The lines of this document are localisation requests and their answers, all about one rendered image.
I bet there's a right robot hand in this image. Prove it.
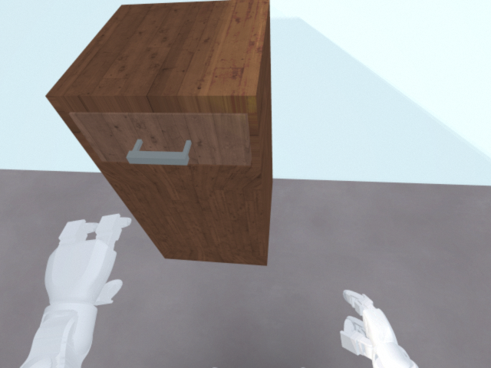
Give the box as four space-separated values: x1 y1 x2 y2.
340 290 398 360

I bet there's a handle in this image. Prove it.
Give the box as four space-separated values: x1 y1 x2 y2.
126 140 192 166

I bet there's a cabinet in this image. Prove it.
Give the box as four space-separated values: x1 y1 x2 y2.
45 0 272 266

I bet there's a left robot hand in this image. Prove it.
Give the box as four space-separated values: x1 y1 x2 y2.
44 214 131 306

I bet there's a left robot forearm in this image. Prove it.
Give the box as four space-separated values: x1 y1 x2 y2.
20 301 97 368

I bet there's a right robot forearm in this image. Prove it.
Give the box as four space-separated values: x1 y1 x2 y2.
372 342 419 368

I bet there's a drawer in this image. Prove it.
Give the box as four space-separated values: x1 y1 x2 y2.
69 112 252 166

